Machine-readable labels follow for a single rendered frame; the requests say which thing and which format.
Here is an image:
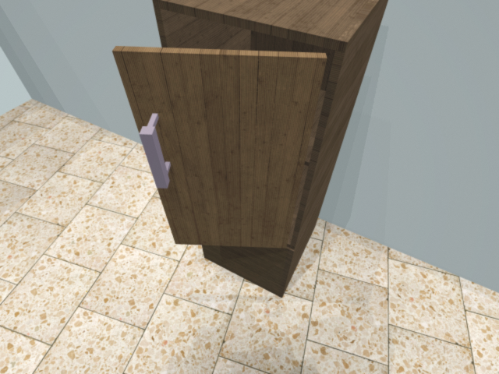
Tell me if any cupboard door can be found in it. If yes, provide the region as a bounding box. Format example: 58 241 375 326
112 46 327 249

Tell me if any handle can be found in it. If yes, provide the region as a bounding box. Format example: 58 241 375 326
139 113 171 189

